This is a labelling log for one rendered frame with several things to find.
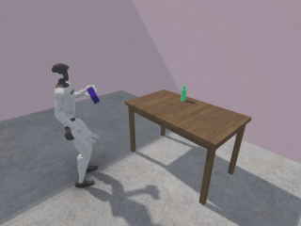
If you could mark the robot right hand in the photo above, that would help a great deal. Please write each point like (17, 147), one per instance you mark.
(86, 134)

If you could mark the left robot foot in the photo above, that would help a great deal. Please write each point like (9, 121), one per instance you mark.
(91, 168)

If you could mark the left robot shin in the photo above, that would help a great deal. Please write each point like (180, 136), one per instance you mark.
(89, 152)

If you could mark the robot left hand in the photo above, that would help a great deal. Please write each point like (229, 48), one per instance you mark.
(88, 87)

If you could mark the sponge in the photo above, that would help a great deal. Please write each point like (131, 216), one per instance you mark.
(93, 95)

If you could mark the right robot upper arm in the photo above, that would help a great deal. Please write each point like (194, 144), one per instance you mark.
(60, 96)

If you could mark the robot right forearm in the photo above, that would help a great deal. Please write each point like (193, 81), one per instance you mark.
(66, 121)

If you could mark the robot left forearm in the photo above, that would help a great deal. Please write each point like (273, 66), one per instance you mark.
(80, 93)

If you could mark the table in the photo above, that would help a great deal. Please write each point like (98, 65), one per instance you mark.
(209, 126)

